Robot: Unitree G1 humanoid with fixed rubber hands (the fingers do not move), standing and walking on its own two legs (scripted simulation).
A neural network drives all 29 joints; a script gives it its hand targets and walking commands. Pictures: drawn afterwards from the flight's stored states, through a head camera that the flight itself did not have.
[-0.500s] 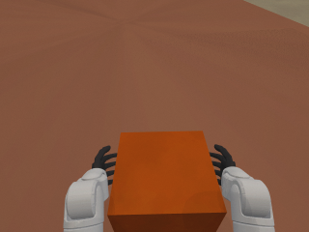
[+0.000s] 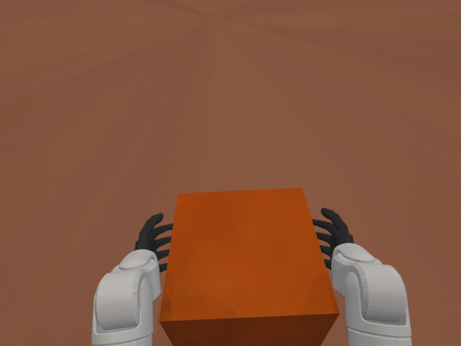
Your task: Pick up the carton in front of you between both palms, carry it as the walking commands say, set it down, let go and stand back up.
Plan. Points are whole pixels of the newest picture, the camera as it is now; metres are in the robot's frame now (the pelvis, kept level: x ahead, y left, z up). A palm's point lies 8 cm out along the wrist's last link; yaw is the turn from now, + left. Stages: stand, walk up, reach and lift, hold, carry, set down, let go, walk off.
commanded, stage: carry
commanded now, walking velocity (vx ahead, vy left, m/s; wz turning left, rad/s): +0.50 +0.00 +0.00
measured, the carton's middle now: (244, 282) +0.26 +0.00 -0.01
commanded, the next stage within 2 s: none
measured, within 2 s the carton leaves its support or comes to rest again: neither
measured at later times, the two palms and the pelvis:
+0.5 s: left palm (164, 132) +0.61 +0.19 +0.06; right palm (287, 130) +0.58 -0.11 +0.07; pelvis +0.33 +0.06 +0.00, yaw -4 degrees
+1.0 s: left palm (194, 66) +0.93 +0.14 +0.07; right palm (286, 63) +0.94 -0.16 +0.06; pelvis +0.67 -0.01 +0.00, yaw +1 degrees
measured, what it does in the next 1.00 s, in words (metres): walks ahead: left foot, then right foot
